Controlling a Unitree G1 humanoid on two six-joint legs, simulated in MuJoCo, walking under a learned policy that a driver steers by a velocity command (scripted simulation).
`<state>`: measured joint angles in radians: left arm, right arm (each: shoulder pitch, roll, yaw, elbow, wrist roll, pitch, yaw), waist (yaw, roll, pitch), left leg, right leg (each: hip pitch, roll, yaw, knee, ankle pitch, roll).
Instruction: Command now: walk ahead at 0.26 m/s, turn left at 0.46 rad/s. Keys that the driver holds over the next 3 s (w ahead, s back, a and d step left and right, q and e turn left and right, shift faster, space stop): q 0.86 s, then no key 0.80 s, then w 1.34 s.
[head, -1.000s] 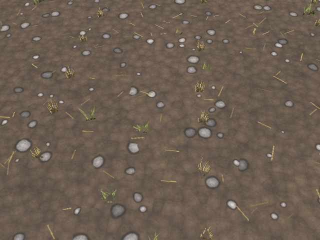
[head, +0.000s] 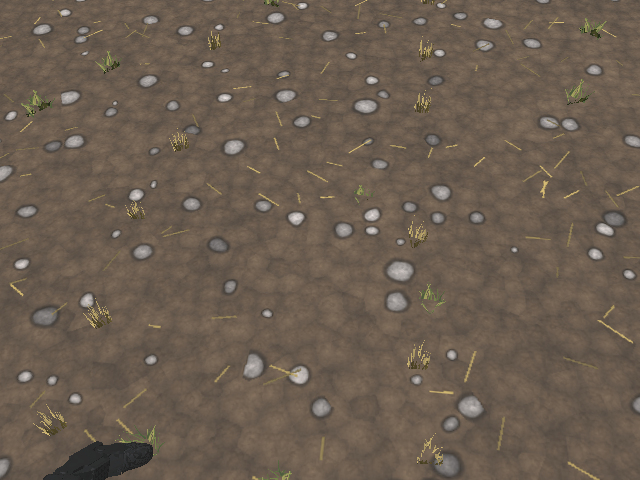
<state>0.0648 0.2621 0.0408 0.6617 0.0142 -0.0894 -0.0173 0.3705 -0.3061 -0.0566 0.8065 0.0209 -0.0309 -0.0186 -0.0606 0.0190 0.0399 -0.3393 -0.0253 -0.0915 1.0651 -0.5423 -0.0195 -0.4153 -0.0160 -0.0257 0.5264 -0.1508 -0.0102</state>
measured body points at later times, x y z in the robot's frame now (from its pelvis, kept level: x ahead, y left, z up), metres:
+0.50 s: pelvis +0.09 +0.03 +0.01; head +0.14 +0.07 +0.45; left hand +0.16 +0.35 -0.11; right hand +0.34 -0.19 -0.07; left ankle +0.12 +0.13 -0.73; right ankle +0.09 -0.12 -0.65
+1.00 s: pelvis +0.12 +0.00 +0.01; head +0.16 -0.01 +0.46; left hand +0.07 +0.30 -0.08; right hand +0.41 -0.17 -0.09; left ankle +0.03 +0.11 -0.65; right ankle +0.19 -0.10 -0.73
